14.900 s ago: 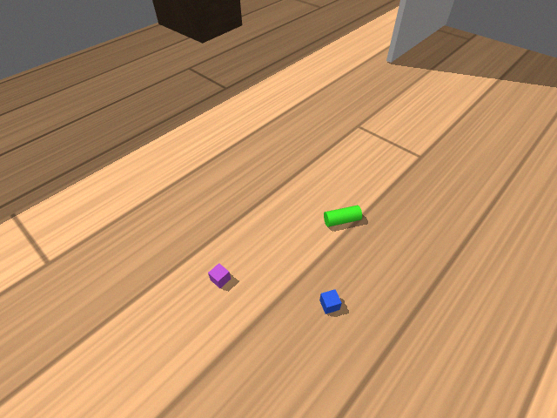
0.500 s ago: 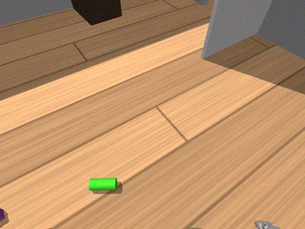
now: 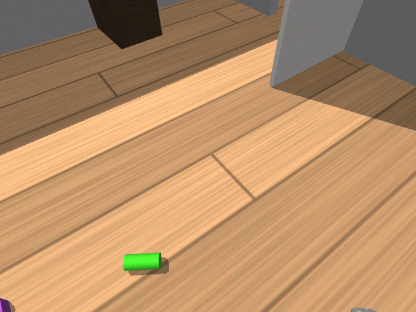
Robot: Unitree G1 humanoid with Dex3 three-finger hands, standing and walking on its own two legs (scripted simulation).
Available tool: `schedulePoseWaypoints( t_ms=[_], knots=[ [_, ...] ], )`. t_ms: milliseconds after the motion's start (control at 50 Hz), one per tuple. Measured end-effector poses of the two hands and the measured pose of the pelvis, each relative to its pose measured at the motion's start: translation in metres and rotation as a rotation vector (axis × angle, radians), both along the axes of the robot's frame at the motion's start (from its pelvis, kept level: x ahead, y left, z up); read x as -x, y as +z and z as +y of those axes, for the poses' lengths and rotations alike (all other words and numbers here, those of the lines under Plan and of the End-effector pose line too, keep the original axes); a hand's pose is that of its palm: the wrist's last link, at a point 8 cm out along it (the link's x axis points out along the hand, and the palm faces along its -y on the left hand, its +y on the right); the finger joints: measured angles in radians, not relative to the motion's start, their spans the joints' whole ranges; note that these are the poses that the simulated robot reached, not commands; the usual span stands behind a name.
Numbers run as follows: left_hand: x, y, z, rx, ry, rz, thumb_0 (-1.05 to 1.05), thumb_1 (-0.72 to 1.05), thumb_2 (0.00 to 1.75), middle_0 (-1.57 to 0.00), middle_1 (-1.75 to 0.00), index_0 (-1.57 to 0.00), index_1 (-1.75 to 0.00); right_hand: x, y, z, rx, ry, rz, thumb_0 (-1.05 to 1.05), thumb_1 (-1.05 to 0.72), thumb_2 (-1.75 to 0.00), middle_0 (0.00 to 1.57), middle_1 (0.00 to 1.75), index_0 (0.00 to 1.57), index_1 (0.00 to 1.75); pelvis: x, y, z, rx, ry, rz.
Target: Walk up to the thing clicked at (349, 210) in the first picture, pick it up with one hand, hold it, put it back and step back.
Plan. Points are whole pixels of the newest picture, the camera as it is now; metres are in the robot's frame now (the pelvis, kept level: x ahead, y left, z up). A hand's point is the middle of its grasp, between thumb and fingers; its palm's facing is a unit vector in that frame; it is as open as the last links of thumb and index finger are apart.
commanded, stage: walk up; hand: left
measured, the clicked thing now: (142, 261) +0.45 +0.33 -0.74
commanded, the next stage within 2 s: stand in 0.40 s
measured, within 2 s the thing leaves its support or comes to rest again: neither
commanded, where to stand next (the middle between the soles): +0.03 +0.03 m, yaw +1 degrees
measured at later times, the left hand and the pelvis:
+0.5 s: hand out of the picture +0.10 +0.26 -0.15, palm faces -0.04 -0.93 -0.37, open 7.4 cm; pelvis +0.01 +0.00 +0.00, yaw +0 degrees
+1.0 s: hand out of the picture +0.09 +0.24 -0.15, palm faces -0.03 -0.94 -0.34, open 7.4 cm; pelvis +0.01 -0.02 +0.01, yaw +0 degrees
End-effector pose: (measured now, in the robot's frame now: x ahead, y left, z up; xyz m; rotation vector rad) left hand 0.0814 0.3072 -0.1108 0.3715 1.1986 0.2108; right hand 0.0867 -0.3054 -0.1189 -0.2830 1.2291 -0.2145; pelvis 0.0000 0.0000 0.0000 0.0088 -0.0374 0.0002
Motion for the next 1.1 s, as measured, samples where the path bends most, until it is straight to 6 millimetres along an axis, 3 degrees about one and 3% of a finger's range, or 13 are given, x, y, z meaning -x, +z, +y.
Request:
schedulePoseWaypoints(
  t_ms=[400, 820, 1100],
  knots=[
    [-0.017, 0.003, -0.003, 0.004, -0.021, -0.012, 0.01, 0.9, 0.9, -0.2, -0.3, -0.2, -0.3, 0.015, 0.0, 0.001, -0.005, -0.036, 0.021, 0.01, -0.91, -0.9, 0.2, 0.3, 0.21, 0.3, -0.006, 0.002, 0.001, 0.0, -0.012, 0.001],
    [-0.006, -0.002, -0.023, 0.058, 0.007, 0.011, 0.01, 0.9, 0.9, -0.2, -0.3, -0.2, -0.3, -0.003, 0.008, -0.002, 0.003, 0.004, -0.023, 0.01, -0.91, -0.9, 0.2, 0.3, 0.21, 0.3, -0.008, 0.007, -0.011, 0.005, -0.005, -0.005],
    [0.0, 0.001, -0.025, 0.044, 0.013, 0.014, 0.01, 0.9, 0.9, -0.2, -0.3, -0.2, -0.3, 0.005, 0.007, -0.01, 0.003, 0.001, -0.006, 0.01, -0.91, -0.9, 0.2, 0.3, 0.21, 0.3, -0.007, 0.008, -0.017, 0.008, -0.003, -0.009]
  ],
)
